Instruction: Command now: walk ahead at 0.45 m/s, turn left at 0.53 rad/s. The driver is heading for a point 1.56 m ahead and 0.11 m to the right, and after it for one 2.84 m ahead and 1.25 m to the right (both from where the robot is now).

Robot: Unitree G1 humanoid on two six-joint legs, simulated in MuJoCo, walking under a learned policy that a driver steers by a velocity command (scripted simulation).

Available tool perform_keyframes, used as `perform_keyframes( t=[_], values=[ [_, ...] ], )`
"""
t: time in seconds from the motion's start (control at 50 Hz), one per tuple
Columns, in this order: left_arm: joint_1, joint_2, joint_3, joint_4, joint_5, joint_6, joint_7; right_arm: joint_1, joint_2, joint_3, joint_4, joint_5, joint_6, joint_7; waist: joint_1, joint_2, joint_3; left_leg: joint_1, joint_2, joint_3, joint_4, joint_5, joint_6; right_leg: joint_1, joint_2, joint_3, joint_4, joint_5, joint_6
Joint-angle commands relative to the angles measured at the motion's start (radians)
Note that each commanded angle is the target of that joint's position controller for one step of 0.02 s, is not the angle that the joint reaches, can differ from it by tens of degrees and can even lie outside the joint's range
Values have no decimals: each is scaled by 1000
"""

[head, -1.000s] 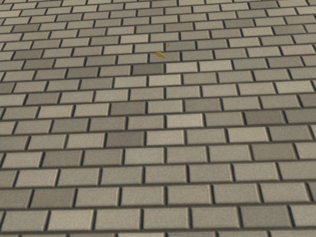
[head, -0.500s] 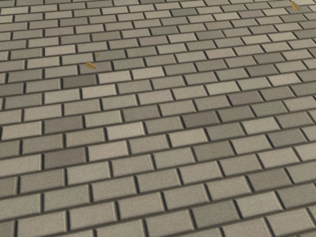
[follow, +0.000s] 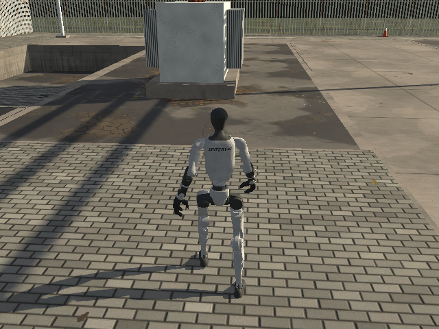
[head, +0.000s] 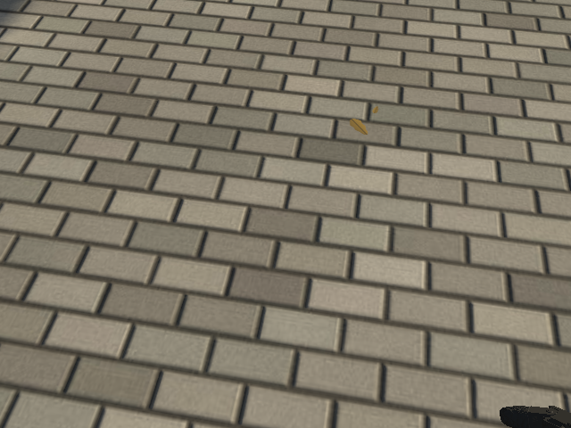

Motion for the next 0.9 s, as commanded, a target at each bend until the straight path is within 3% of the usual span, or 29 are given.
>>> perform_keyframes(
  t=[0.02,0.04,0.06,0.08,0.1,0.12,0.14,0.16,0.18,0.24,0.3,0.38,0.48,0.52,0.56,0.58,0.6,0.62,0.64,0.66,0.68,0.7,0.72,0.76,0.8,0.86,0.9],
  values=[
    [-59,206,42,-68,-10,0,6,115,-137,-57,-55,4,-5,1,-170,-129,-73,365,-119,98,-58,-10,77,-172,-197,-21,263,1016,-141],
    [-39,193,33,-76,-2,-2,11,281,-197,-93,-9,8,5,-15,-245,-102,-163,633,-143,65,-63,-4,112,-313,-162,-38,496,978,-106],
    [-8,94,1,-121,35,-12,8,389,-298,-118,11,10,13,-40,-236,141,-261,950,97,-349,-117,-118,219,-668,-68,-34,891,307,-45],
    [9,46,-26,-166,19,-49,0,372,-328,-106,-29,2,-1,-35,-184,236,-469,1056,300,-929,-361,-378,378,-844,90,197,1130,-188,-28],
    [-130,149,0,-189,-23,-71,-7,348,-242,-82,-25,-5,-16,-27,-234,100,-349,979,275,-845,-435,-403,308,-948,40,282,1176,-108,-49],
    [-165,149,-2,-206,-34,-82,-8,309,-207,-71,-18,-7,-27,-27,-206,91,-211,838,241,-701,-432,-347,273,-977,-2,255,1130,-26,-77],
    [-162,141,-2,-194,-11,-85,3,232,-177,-60,-33,-9,-34,-28,-154,5,-134,670,193,-586,-428,-238,242,-917,-46,252,1050,48,-83],
    [-138,146,7,-185,10,-77,8,172,-150,-51,-50,-21,-37,-29,-107,20,-96,542,150,-493,-435,-131,224,-838,-74,259,976,96,-84],
    [-113,145,10,-182,16,-63,6,137,-138,-47,-69,-32,-37,-32,-75,45,-82,460,120,-447,-460,-87,223,-781,-87,263,950,127,-82],
    [-89,109,4,-177,28,-31,0,142,-119,-42,-60,-24,-52,-42,-54,46,-69,377,100,-327,-506,80,237,-756,-88,229,850,216,-46],
    [-190,85,-8,-206,25,-25,-3,195,-117,-36,-26,-25,-61,-54,-94,42,-25,391,76,-224,-523,190,205,-813,-91,212,672,407,-25],
    [-310,56,-27,-233,7,-41,-27,254,-139,-34,6,-25,-63,-62,-158,33,6,444,78,-149,-543,156,154,-788,-55,177,439,624,-52],
    [-415,52,-37,-289,-6,-46,-67,324,-154,-38,53,-27,-46,-65,-199,6,53,674,158,-118,-492,265,147,-908,-11,177,323,526,-103],
    [-415,54,-37,-307,-5,-47,-83,326,-161,-41,58,-26,-32,-71,-185,16,35,748,177,-93,-427,445,132,-902,21,159,305,425,-132],
    [-333,87,-21,-301,1,-41,-85,303,-185,-46,45,-28,-21,-81,-130,60,-52,777,165,-57,-287,847,106,-753,90,98,317,321,-168],
    [-226,127,-1,-282,4,-37,-80,290,-195,-46,36,-31,-12,-87,-70,74,-126,768,146,-34,-136,1009,90,-611,132,72,317,293,-193],
    [-81,175,21,-260,3,-34,-70,266,-193,-42,23,-30,-10,-94,17,58,-206,643,118,0,79,960,56,-366,115,120,274,379,-236],
    [49,281,50,-251,16,-27,-56,341,-121,-17,-21,-50,-29,-95,20,-115,-365,278,16,32,471,552,-8,53,-130,503,306,415,-381],
    [61,243,39,-242,-3,-25,-55,376,-66,8,-14,-54,-59,-75,-8,-271,-472,-19,-171,-91,737,-364,-58,283,-285,960,156,331,-518],
    [53,177,21,-244,-5,-17,-49,298,-153,-11,-39,-20,-89,-53,30,-167,-405,-144,-97,-199,780,-335,-39,267,-250,899,114,185,-456],
    [0,157,15,-257,1,-11,-43,205,-152,-6,-75,5,-105,-44,23,-91,-269,-178,-47,-186,728,-274,-29,131,-218,767,94,176,-414],
    [-61,148,11,-266,6,-7,-42,164,-137,-2,-89,-9,-113,-44,-22,11,-147,-163,-14,-160,616,-228,-26,-50,-179,676,62,264,-391],
    [-105,124,2,-281,13,-8,-40,162,-143,-11,-88,-30,-107,-50,-58,27,-100,-103,16,-153,530,-199,-34,-168,-144,607,37,362,-378],
    [-158,132,2,-300,18,-6,-35,205,-131,-13,-89,-41,-86,-56,-109,-28,-57,-29,27,-134,455,-192,-70,-312,-111,556,1,530,-390],
    [-173,157,9,-292,18,-7,-24,214,-106,-5,-87,-48,-68,-69,-128,-40,-45,26,13,-99,334,-165,-115,-419,-81,451,16,790,-382],
    [-159,185,23,-271,3,17,-3,138,-71,9,-97,-52,-62,-76,-97,-81,-87,156,-56,-62,86,77,-141,-499,16,336,75,830,-302],
    [-112,183,24,-250,-7,39,7,76,-75,6,-110,-39,-61,-69,-63,-105,-123,197,-97,-71,-37,199,-139,-464,25,365,115,723,-261]
  ],
)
